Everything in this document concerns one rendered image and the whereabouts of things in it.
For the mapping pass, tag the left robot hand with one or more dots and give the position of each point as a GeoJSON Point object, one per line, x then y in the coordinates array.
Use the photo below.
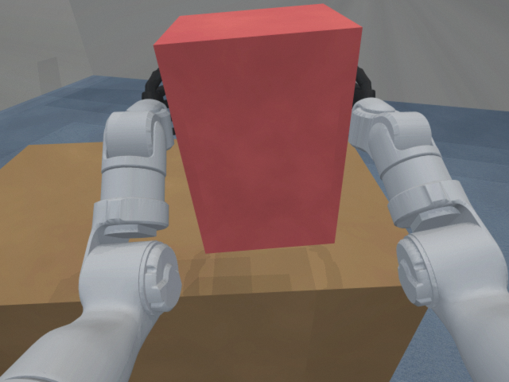
{"type": "Point", "coordinates": [152, 91]}

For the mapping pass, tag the left robot forearm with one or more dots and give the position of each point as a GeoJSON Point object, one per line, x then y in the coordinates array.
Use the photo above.
{"type": "Point", "coordinates": [132, 202]}

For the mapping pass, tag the pedestal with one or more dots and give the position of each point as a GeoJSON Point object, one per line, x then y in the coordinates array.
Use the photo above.
{"type": "Point", "coordinates": [317, 313]}

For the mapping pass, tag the right robot hand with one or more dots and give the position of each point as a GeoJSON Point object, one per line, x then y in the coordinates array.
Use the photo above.
{"type": "Point", "coordinates": [363, 87]}

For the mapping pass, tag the right robot forearm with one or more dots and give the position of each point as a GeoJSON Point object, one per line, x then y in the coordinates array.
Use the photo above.
{"type": "Point", "coordinates": [421, 192]}

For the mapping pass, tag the carton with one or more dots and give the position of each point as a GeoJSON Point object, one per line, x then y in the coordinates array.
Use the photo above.
{"type": "Point", "coordinates": [261, 104]}

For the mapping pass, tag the robot left upper arm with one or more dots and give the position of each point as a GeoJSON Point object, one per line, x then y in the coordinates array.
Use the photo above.
{"type": "Point", "coordinates": [124, 288]}

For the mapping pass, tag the robot right upper arm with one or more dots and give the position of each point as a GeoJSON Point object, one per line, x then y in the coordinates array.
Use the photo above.
{"type": "Point", "coordinates": [457, 272]}

